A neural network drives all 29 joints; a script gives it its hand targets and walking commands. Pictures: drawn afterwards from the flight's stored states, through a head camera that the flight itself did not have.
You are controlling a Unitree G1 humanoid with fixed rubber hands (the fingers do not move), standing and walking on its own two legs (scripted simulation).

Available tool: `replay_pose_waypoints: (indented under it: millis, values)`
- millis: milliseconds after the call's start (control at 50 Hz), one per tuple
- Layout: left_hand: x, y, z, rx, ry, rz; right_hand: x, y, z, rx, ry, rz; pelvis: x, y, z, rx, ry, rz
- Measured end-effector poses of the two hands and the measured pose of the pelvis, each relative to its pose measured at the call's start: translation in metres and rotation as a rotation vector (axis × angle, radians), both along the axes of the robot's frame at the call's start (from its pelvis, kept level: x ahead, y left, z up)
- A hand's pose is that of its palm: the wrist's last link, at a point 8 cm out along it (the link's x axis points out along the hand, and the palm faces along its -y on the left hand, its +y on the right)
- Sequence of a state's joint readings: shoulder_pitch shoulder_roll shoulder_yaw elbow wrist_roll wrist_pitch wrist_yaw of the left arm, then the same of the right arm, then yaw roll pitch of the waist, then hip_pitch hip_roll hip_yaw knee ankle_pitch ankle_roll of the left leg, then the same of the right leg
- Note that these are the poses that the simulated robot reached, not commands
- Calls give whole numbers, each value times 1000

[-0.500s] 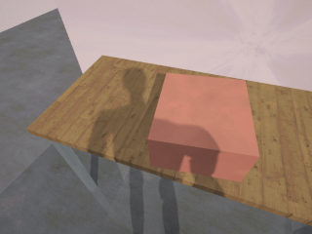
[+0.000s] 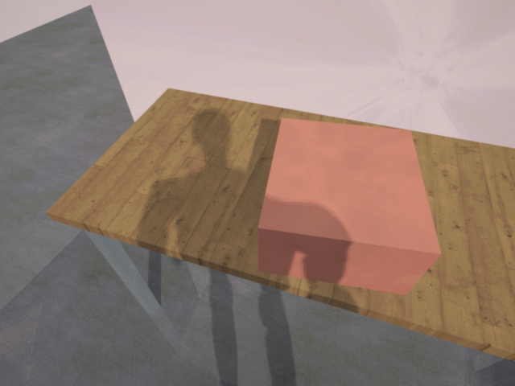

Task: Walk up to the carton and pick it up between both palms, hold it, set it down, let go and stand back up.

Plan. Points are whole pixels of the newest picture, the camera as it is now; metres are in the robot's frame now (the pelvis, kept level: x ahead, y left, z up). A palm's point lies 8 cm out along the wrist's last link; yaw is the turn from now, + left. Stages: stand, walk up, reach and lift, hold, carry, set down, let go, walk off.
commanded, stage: walk up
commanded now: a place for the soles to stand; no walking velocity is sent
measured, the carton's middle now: (337, 197) +0.47 -0.13 -0.01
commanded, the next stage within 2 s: reach and lift in 0.84 s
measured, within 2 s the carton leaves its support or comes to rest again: neither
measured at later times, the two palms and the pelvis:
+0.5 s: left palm out of the picture +0.00 +0.25 -0.13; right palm out of the picture -0.02 -0.22 -0.14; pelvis +0.00 +0.01 +0.01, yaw -4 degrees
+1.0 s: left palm out of the picture +0.07 +0.25 -0.16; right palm out of the picture +0.05 -0.24 -0.16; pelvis -0.02 +0.00 -0.02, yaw -7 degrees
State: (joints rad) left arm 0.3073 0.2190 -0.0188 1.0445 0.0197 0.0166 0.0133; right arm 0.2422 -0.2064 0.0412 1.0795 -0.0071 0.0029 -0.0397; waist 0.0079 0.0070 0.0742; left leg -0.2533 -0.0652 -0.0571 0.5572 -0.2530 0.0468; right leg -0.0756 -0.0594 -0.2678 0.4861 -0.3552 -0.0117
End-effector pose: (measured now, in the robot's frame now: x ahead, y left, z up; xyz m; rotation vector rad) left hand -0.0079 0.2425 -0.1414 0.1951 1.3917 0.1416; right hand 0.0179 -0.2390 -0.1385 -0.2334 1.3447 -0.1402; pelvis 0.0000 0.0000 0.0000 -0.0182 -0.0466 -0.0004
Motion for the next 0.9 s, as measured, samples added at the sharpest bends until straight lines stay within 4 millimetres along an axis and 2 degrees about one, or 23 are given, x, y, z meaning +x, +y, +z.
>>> replay_pose_waypoints:
  millis: [220, 480, 900]
  values:
    - [1, 14, 5, 6, 26, -26, -18, 17, 2, 12, 20, -54, 2, 14, 5, 15, 10, -35]
    - [3, 5, 8, -1, 38, -57, -36, 20, 0, 33, 46, -88, 3, 13, 7, 22, 11, -64]
    - [0, -10, 6, -13, 64, -65, -33, 12, -2, 40, 47, -90, 4, 4, 7, 21, 15, -91]
